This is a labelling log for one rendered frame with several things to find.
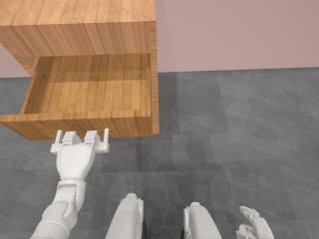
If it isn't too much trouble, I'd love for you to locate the cabinet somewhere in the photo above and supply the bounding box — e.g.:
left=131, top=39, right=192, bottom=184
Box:
left=0, top=0, right=160, bottom=134

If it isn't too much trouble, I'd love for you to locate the drawer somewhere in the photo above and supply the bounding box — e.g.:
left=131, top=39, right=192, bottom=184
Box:
left=0, top=53, right=153, bottom=141

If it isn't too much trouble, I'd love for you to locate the robot right shin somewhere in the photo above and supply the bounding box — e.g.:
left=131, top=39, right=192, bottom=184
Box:
left=184, top=202, right=200, bottom=239

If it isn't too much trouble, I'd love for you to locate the robot left thigh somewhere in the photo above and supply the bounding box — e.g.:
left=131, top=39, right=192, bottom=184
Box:
left=105, top=196, right=144, bottom=239

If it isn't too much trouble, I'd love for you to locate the robot left hand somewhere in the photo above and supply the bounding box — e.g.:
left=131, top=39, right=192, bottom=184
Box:
left=56, top=130, right=101, bottom=180

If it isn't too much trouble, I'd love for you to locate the robot right hand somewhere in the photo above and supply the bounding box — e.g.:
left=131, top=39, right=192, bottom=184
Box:
left=236, top=205, right=274, bottom=239

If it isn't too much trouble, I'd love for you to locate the left robot forearm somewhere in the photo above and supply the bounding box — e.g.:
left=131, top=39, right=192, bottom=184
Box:
left=30, top=178, right=87, bottom=239

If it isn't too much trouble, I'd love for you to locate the handle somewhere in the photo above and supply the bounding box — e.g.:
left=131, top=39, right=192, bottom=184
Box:
left=50, top=128, right=110, bottom=154

